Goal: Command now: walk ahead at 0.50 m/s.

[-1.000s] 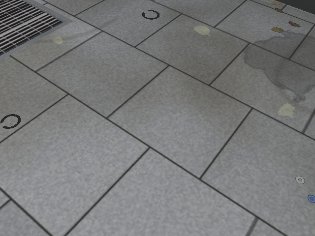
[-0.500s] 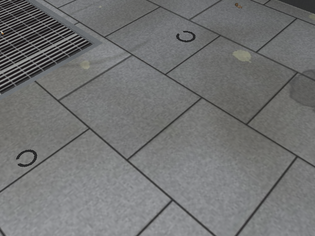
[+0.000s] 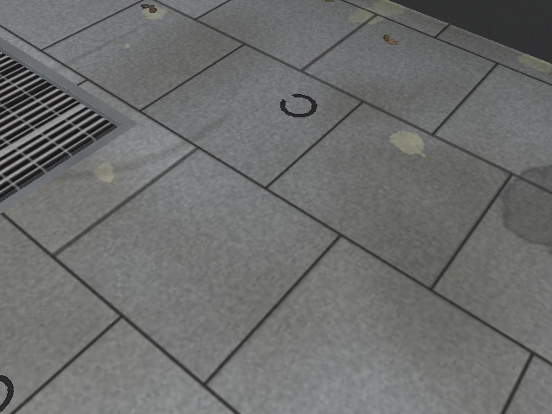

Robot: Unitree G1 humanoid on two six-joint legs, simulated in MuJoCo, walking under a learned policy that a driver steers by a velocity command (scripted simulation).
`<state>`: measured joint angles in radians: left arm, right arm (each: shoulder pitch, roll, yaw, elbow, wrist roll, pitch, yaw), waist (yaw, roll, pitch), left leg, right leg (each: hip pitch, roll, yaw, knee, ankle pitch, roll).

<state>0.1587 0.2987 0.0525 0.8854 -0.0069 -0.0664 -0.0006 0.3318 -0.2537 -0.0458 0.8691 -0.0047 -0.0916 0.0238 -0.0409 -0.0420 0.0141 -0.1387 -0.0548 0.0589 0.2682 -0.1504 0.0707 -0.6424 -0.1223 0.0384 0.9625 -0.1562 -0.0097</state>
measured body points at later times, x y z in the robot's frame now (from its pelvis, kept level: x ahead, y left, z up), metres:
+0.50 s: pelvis +0.29 -0.07 +0.00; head +0.31 -0.08 +0.45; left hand +0.34 +0.20 -0.13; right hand +0.40 -0.34 -0.13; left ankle +0.33 +0.10 -0.67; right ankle +0.30 -0.15 -0.75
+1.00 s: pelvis +0.56 -0.02 -0.01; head +0.59 -0.01 +0.44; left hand +0.70 +0.25 -0.13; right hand +0.60 -0.30 -0.12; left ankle +0.60 +0.08 -0.75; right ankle +0.53 -0.17 -0.67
